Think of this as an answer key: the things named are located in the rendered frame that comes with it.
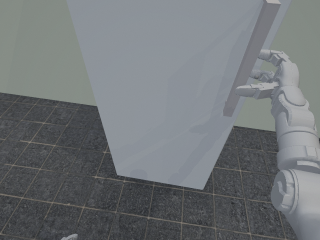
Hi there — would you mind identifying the fridge door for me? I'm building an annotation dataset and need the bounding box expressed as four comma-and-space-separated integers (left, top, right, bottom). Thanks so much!
66, 0, 291, 190

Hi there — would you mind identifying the handle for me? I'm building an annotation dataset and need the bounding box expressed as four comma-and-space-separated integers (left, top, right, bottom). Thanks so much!
223, 0, 281, 117

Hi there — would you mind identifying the right robot hand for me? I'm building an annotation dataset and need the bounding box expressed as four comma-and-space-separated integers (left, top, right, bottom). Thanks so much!
234, 49, 300, 100

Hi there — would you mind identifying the robot right forearm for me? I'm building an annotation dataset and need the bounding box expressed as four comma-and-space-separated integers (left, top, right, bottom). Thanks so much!
270, 85, 320, 174

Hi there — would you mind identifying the robot right upper arm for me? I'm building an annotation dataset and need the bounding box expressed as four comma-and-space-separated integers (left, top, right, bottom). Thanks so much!
270, 168, 320, 240

